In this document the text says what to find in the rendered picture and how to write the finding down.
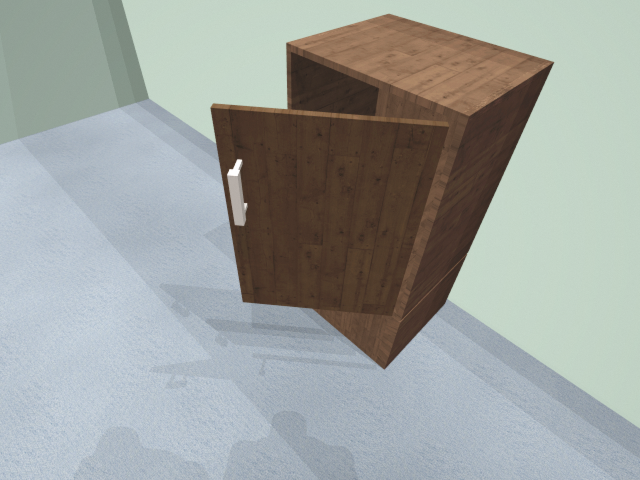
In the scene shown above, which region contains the cupboard door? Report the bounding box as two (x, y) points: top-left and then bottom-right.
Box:
(210, 103), (449, 316)

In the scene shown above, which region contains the handle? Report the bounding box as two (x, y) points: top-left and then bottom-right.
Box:
(227, 159), (248, 226)

